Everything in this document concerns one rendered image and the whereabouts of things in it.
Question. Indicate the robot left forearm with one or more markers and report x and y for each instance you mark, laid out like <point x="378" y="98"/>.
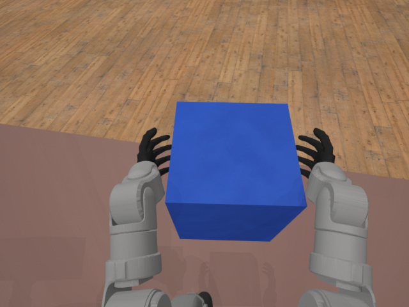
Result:
<point x="134" y="258"/>

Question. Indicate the carton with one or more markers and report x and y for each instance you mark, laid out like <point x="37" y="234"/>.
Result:
<point x="234" y="172"/>

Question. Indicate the robot left foot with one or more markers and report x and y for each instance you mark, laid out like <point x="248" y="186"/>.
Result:
<point x="207" y="298"/>

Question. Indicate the robot left hand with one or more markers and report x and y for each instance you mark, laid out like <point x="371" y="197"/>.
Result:
<point x="146" y="152"/>

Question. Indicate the robot left shin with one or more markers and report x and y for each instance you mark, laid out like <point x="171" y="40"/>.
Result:
<point x="192" y="293"/>

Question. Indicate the robot right forearm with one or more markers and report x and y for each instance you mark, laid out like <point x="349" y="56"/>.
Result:
<point x="341" y="224"/>

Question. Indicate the robot right hand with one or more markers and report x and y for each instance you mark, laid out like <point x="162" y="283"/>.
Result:
<point x="324" y="151"/>

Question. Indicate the robot left upper arm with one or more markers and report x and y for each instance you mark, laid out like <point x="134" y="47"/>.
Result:
<point x="139" y="298"/>

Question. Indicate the robot right upper arm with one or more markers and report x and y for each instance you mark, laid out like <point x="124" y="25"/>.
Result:
<point x="324" y="298"/>

